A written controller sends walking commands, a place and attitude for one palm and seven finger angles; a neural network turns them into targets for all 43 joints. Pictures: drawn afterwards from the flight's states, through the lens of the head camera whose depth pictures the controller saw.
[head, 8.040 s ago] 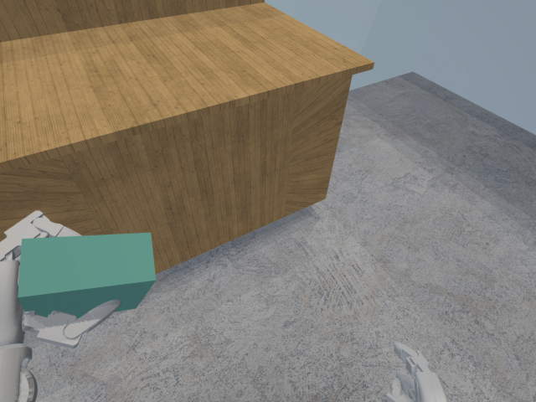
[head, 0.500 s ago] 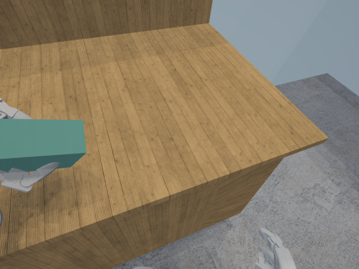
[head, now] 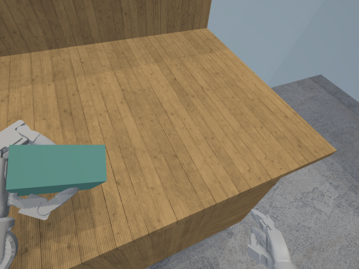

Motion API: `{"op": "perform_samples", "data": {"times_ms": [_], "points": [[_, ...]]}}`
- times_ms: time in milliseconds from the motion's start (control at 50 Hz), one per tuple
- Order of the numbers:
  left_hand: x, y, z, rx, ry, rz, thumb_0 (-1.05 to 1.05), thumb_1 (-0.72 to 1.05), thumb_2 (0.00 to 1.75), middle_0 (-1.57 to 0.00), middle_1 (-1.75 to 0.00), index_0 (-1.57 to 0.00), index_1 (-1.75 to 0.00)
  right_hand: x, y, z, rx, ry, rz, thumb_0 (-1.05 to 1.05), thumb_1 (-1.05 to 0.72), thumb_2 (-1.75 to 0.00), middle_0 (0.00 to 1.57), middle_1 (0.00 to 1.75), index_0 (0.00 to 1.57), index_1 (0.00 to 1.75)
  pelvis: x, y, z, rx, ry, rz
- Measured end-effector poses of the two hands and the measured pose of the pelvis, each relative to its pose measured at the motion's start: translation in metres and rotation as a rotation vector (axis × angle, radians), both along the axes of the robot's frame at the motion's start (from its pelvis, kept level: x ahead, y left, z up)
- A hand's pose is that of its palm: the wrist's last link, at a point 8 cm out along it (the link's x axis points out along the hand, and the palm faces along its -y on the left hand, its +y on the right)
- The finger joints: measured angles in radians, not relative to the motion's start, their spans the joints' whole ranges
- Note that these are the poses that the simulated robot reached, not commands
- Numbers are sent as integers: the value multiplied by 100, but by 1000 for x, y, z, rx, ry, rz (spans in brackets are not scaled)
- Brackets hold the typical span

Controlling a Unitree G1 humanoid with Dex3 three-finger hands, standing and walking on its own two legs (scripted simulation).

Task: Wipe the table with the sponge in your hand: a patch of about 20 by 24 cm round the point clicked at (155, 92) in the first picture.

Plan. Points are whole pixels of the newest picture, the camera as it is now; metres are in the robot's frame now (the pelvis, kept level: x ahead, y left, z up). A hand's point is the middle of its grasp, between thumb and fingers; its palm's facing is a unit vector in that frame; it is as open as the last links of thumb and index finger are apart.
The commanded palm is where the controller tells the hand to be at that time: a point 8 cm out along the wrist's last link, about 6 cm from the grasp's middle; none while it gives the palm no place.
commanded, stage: shuffle to correct the standing spot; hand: left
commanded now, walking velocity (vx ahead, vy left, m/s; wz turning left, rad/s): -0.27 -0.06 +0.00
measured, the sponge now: (71, 171) +0.23 +0.21 +0.15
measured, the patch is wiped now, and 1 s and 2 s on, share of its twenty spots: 0.00 0.00 0.00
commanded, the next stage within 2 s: come to a stop and stand still in 0.56 s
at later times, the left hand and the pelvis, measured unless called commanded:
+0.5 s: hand (44, 216) +0.16 +0.21 +0.16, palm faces +0.32 -0.85 -0.42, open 9.6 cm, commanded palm +0.10 +0.26 +0.18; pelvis -0.06 -0.02 -0.01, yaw -1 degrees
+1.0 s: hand out of the picture +0.05 +0.21 +0.16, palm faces +0.36 -0.82 -0.44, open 9.6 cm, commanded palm +0.02 +0.24 +0.18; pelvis -0.16 -0.03 +0.00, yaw -3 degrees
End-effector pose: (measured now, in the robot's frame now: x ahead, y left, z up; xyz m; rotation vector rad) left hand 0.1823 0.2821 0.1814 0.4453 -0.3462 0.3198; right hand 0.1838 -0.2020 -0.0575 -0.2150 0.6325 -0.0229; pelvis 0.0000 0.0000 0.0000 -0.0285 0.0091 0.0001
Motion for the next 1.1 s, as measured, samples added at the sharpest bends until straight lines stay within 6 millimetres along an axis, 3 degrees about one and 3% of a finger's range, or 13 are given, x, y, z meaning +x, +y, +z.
{"op": "perform_samples", "data": {"times_ms": [120, 280, 380, 480, 640, 760, 880, 980, 1100], "points": [[-1, 1, -14, 1, 95, 15, 0, -45, 101, -80, -134, -80, -134, 1, -5, 2, -5, 1, -18, 1, -90, -89, 20, 30, 20, 30, -5, -7, 0, 8, -4, -5], [-25, -21, 1, 44, 49, -2, 0, -45, 101, -80, -134, -80, -134, -22, -27, -8, -19, 30, -18, 1, -90, -89, 20, 30, 20, 30, -28, -21, -3, -5, -15, -4], [-47, -34, 3, 69, 47, -26, 0, -45, 101, -80, -134, -80, -134, -46, -43, -16, -28, 50, -47, 1, -90, -89, 20, 30, 20, 30, -45, -28, -6, -19, -8, -6], [-60, -31, -3, 58, 50, -35, 0, -45, 101, -80, -134, -80, -134, -76, -54, -23, -65, 90, -100, 1, -90, -89, 20, 30, 20, 30, -58, -23, -9, -9, 9, -13], [-73, -17, -5, 81, 51, -52, 0, -45, 101, -80, -134, -80, -134, -122, -40, -19, -79, 127, -97, 1, -90, -90, 20, 30, 20, 30, -93, -19, -2, -3, 28, -29], [-105, -41, 10, 83, 21, -115, 0, -45, 101, -80, -134, -80, -134, -153, -34, -19, -17, 95, -82, 1, -90, -89, 20, 30, 20, 30, -124, -23, -2, -28, 31, -55], [-140, -48, 15, 166, 66, -78, 0, -45, 101, -80, -134, -80, -134, -182, -51, -34, 17, 97, -104, 1, -90, -89, 20, 30, 20, 30, -152, -34, -11, -44, -11, -21], [-165, -33, 1, 69, 109, 21, 0, -45, 101, -80, -134, -80, -134, -211, -71, -28, -3, 144, -172, 1, -90, -89, 20, 30, 20, 30, -156, -34, -5, 16, -15, -55], [-167, -21, -28, -53, 61, 57, 0, -45, 101, -80, -134, -80, -134, -228, -84, -25, -98, 114, -198, 1, -90, -90, 20, 30, 20, 30, -169, -24, -14, 35, -44, -14]]}}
